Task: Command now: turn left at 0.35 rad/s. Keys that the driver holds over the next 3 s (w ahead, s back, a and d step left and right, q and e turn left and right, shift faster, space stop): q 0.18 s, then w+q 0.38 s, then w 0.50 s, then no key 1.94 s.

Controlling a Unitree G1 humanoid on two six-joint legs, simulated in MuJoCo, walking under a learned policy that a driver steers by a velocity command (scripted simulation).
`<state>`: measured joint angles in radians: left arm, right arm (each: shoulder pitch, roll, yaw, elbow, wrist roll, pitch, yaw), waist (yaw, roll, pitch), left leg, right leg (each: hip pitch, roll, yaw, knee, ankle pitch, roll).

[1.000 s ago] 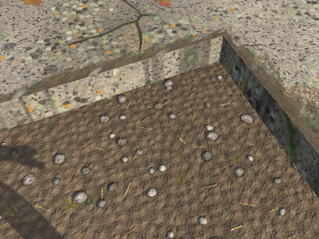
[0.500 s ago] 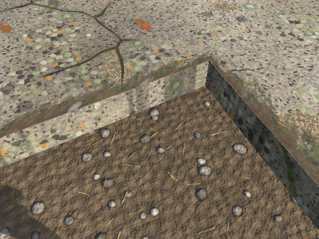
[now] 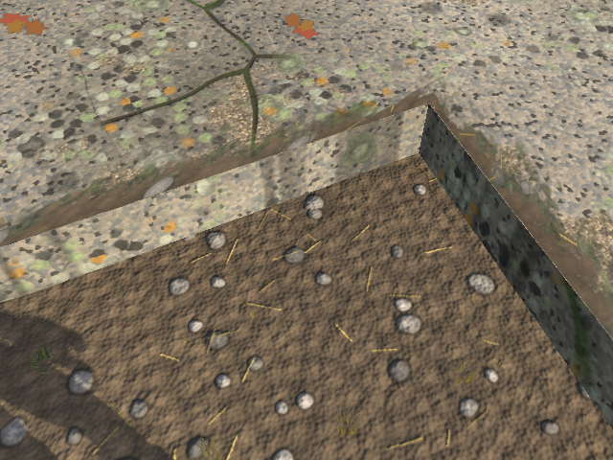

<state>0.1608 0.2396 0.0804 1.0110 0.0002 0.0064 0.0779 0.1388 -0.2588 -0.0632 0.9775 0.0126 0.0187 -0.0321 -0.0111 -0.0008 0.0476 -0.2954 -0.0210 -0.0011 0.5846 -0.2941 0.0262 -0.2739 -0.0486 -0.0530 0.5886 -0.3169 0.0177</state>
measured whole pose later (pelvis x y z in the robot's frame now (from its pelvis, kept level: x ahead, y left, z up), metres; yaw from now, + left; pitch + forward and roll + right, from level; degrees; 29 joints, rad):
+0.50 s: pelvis +0.01 +0.05 -0.01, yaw +16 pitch +2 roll -1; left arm 0.22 0.31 0.11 0.92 -0.01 -0.04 0.02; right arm 0.15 -0.27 -0.10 0.83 0.02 0.01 0.02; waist 0.02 -0.04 0.00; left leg -0.30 0.01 0.09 0.64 -0.37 0.06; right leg -0.31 -0.17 -0.14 0.85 -0.48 0.03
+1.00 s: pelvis +0.26 +0.13 -0.01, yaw +25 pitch +2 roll -1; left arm 0.01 0.26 0.06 0.80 -0.01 -0.12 -0.05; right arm 0.41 -0.25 -0.06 0.93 0.02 -0.06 -0.01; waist -0.04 0.02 0.05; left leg -0.11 -0.03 -0.11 0.97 -0.48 0.04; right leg -0.49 0.04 -0.08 0.56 -0.11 -0.08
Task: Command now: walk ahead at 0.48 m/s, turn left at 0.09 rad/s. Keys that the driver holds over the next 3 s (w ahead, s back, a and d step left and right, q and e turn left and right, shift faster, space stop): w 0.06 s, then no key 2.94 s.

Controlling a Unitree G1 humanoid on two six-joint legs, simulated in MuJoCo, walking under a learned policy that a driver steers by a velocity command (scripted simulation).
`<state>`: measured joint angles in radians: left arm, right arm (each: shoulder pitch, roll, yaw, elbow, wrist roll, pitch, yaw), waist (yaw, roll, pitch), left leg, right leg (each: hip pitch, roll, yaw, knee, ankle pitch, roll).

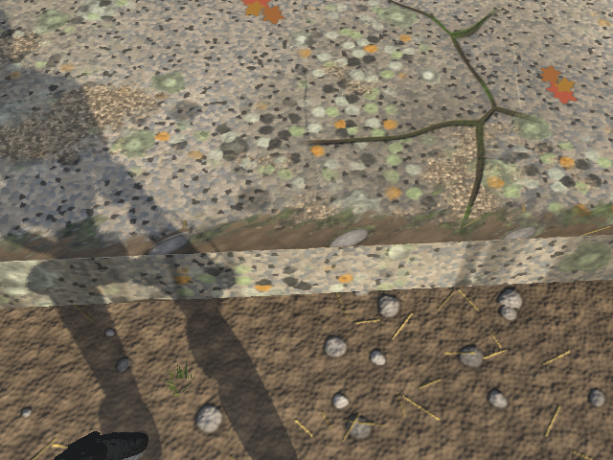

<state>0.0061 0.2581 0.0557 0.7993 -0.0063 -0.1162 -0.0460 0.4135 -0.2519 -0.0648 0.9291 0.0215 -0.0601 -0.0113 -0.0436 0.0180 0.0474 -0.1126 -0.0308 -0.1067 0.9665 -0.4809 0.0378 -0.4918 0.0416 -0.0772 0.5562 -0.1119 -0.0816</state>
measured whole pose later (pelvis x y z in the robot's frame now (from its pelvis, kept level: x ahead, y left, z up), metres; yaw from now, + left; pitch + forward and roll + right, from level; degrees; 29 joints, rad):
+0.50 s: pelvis +0.22 +0.04 +0.01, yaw -1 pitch +2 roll -1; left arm 0.19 0.29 0.03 0.95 -0.01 -0.03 0.01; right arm 0.10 -0.23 -0.04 0.81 -0.02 -0.06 0.00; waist 0.03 -0.02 0.03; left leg -0.43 0.00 0.01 0.50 -0.10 0.03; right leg -0.30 0.00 0.01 0.86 -0.58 0.03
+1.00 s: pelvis +0.28 +0.02 +0.02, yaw -1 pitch -1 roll +0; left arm 0.18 0.25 0.01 1.03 0.01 -0.02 0.02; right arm 0.13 -0.26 -0.04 0.98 -0.01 -0.01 -0.02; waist 0.01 0.00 0.02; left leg -0.28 0.00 0.01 0.50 -0.21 0.00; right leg -0.17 -0.03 -0.01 0.52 -0.34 0.01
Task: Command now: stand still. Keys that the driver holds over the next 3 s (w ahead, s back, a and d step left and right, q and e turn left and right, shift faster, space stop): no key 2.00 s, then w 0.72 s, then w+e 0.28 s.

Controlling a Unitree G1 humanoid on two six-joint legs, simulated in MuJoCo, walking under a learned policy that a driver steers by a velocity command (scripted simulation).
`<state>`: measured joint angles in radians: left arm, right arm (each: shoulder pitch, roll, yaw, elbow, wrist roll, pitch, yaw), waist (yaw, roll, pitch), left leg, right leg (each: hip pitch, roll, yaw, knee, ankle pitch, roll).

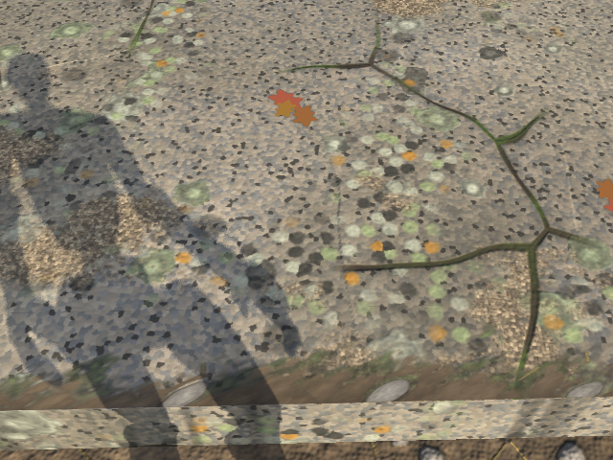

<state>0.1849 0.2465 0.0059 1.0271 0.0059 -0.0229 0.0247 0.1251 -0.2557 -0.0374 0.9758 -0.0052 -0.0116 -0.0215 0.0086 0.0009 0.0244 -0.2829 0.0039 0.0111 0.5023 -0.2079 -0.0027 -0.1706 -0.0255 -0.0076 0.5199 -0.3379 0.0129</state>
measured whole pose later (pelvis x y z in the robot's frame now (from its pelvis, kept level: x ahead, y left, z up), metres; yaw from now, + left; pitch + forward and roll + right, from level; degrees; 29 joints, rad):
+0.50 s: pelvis +0.00 -0.01 +0.00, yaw +0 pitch -1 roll +0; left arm 0.21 0.25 0.00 1.06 0.01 -0.02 0.03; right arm 0.11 -0.25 -0.03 1.08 0.00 0.01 -0.03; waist 0.00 0.00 0.03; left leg -0.26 0.02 0.00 0.49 -0.21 -0.02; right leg -0.14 -0.01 -0.02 0.49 -0.33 0.00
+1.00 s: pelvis +0.00 -0.01 +0.00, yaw +1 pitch -1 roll +0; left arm 0.28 0.22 -0.01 1.06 0.01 -0.02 0.03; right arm 0.14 -0.24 -0.02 1.12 0.00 0.01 -0.04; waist 0.00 0.00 0.03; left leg -0.27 0.02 -0.01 0.49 -0.20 -0.02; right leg -0.14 -0.01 -0.03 0.48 -0.32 0.00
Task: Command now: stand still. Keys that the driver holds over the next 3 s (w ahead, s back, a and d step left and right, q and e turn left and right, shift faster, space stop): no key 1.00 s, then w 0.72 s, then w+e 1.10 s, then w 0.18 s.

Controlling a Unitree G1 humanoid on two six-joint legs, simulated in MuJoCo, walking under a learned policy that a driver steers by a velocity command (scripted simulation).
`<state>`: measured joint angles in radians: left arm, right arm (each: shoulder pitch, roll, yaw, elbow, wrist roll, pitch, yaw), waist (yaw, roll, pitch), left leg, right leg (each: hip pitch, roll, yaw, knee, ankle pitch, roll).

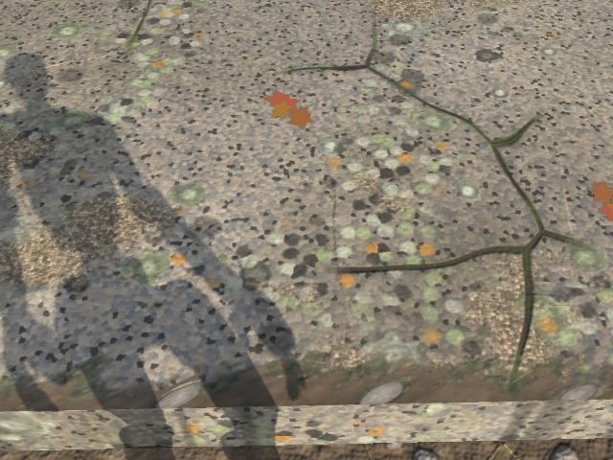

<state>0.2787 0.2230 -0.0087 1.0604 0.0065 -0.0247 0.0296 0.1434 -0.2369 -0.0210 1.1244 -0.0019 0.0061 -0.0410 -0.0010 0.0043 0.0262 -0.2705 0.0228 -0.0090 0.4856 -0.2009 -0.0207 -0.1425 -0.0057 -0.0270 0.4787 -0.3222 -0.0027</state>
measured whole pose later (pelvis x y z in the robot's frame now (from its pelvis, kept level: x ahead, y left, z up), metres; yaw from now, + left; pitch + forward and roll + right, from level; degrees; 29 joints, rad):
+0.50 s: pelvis +0.00 +0.00 +0.00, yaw +0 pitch -1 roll +0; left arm 0.32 0.20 0.00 1.06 0.00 -0.03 0.03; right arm 0.17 -0.22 -0.02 1.13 0.00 0.01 -0.05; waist 0.00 0.01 0.03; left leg -0.27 0.03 -0.01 0.48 -0.20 -0.02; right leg -0.14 0.00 -0.03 0.47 -0.32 -0.01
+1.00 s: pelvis +0.01 -0.01 +0.00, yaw +0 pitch -1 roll +0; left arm 0.33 0.19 0.01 1.06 0.00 -0.03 0.03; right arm 0.19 -0.21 -0.03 1.13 0.00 0.01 -0.05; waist 0.00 0.01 0.03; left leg -0.26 0.03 -0.01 0.48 -0.21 -0.03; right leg -0.13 0.00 -0.03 0.47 -0.32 -0.01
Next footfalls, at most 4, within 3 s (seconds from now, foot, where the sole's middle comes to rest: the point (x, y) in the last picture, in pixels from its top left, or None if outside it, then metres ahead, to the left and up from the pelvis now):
1.72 right None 0.39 -0.09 -0.77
2.20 left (265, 338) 0.70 0.12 -0.58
2.76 right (422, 265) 0.89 -0.23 -0.58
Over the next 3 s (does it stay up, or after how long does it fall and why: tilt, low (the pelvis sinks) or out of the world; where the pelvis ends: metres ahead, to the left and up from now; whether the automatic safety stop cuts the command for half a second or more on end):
stays up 0.90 -0.16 0.20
